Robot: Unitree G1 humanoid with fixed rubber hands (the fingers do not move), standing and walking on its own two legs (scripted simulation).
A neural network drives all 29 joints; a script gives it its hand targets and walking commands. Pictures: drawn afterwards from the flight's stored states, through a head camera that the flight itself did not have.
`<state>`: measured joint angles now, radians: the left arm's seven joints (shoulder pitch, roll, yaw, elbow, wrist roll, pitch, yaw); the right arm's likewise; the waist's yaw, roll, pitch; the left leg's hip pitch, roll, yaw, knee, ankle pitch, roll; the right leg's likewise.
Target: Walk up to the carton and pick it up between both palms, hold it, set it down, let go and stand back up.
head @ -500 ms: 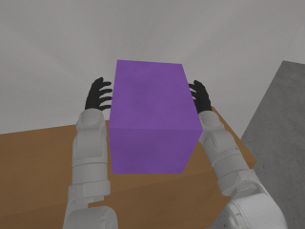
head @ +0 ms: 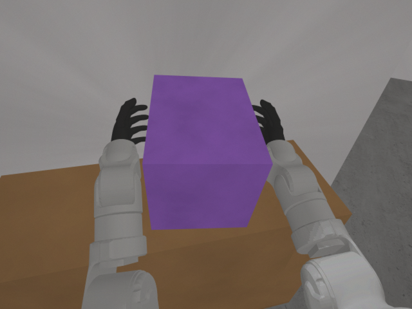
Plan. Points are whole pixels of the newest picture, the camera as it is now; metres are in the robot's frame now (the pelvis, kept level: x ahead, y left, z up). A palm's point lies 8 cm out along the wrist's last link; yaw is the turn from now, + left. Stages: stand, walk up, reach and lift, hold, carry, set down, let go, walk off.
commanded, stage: hold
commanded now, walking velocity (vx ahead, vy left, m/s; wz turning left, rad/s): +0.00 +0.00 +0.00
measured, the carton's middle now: (199, 149) +0.38 +0.01 +0.16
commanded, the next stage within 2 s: none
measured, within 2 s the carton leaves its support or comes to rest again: neither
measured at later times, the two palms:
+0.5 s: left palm (124, 142) +0.37 +0.14 +0.19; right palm (272, 140) +0.37 -0.13 +0.18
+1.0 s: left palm (122, 139) +0.36 +0.14 +0.20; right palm (275, 135) +0.36 -0.13 +0.20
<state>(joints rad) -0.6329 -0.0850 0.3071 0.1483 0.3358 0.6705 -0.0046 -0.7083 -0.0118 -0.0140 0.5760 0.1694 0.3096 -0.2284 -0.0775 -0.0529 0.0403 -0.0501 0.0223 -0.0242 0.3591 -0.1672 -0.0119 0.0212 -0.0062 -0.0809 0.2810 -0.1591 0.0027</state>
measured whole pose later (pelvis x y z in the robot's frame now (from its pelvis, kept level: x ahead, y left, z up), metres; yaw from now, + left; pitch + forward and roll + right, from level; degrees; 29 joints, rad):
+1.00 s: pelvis +0.01 +0.00 +0.00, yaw +0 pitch -9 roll -1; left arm -0.59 -0.10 0.30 0.08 0.33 0.68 -0.01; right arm -0.68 -0.04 0.05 0.51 0.21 0.32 -0.25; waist -0.09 -0.06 0.02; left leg -0.02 0.02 -0.03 0.35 -0.18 -0.01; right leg 0.06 0.00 -0.07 0.27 -0.17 0.00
